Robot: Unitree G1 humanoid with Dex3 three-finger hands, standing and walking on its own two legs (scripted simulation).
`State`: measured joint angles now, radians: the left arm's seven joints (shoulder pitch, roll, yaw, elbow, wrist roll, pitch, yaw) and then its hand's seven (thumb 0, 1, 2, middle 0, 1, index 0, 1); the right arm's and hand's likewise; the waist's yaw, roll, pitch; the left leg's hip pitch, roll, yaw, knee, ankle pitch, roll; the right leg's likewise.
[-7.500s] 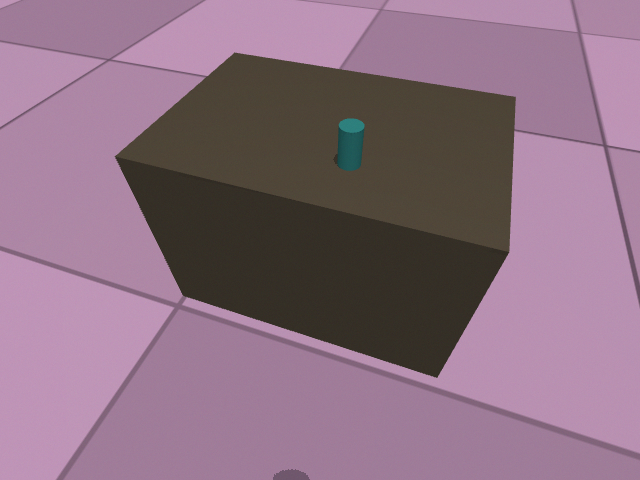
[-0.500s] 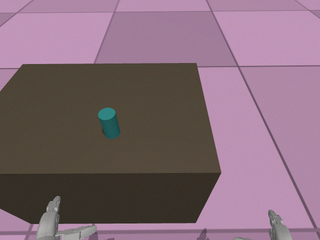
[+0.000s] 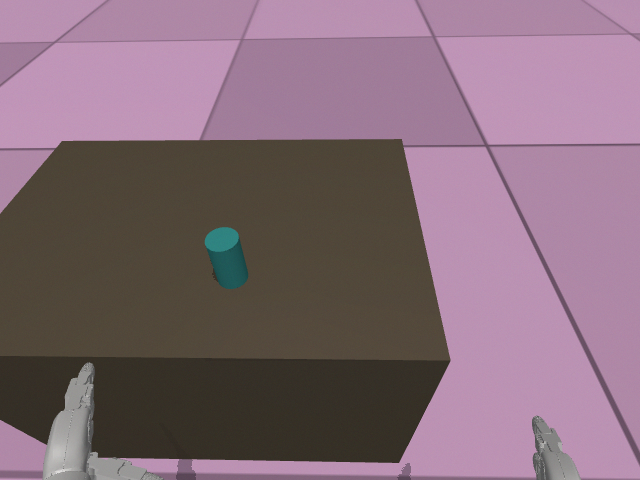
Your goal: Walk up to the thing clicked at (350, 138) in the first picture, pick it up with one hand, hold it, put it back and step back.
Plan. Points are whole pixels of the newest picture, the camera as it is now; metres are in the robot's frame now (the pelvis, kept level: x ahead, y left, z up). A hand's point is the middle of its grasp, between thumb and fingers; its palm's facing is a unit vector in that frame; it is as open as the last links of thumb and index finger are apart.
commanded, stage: rise first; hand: left
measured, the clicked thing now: (227, 259) +0.50 +0.22 -0.07
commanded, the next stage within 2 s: go down in 0.68 s
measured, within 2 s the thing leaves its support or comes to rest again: neither
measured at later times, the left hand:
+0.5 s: hand (100, 438) +0.16 +0.28 +0.01, palm faces +0.35 -0.86 -0.38, open 17.6 cm
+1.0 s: hand (86, 426) +0.17 +0.29 +0.03, palm faces +0.38 -0.86 -0.34, open 17.6 cm
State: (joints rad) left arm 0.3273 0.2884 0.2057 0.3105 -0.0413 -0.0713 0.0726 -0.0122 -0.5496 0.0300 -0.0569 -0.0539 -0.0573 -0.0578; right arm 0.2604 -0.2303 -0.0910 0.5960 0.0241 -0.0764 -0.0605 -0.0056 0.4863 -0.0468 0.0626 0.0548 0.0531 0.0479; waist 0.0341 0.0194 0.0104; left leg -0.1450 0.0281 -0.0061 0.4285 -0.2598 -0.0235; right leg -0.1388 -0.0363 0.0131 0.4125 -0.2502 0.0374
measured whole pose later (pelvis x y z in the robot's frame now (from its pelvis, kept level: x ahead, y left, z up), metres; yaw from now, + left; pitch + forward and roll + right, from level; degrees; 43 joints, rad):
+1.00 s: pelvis -0.02 +0.00 +0.00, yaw +1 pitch -2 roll +0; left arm 0.32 0.29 0.32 0.16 -0.05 -0.20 0.00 -0.02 -0.60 0.05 -0.07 -0.08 -0.07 -0.09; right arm 0.21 -0.22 -0.12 0.69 0.00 -0.11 -0.04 -0.01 0.49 -0.06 0.06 0.06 0.05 0.05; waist 0.04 0.02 0.02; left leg -0.20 0.03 -0.03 0.48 -0.25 -0.03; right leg -0.18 -0.04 -0.01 0.46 -0.25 0.03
